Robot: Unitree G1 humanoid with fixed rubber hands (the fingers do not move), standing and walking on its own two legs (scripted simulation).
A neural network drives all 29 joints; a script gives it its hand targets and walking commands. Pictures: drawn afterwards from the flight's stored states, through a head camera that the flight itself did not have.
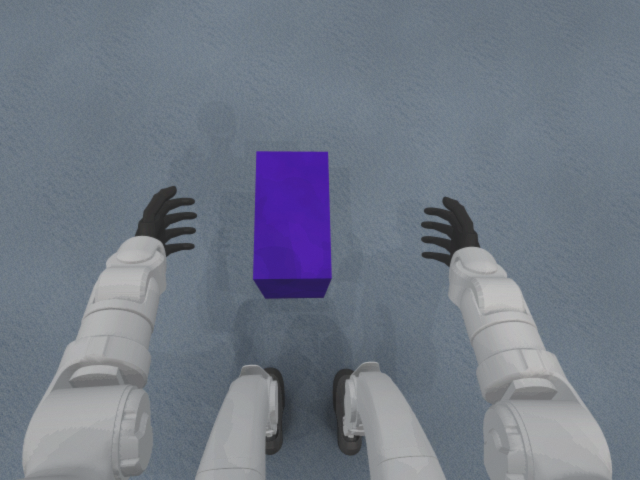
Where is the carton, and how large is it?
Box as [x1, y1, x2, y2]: [253, 151, 331, 298]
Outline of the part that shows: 256,151 253,279 265,298 323,297 331,278 327,152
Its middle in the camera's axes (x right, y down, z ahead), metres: -0.06 -0.03 +0.99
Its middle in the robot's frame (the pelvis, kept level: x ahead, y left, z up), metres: +0.56 +0.03 -0.55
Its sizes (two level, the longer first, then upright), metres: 0.294 0.163 0.293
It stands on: the floor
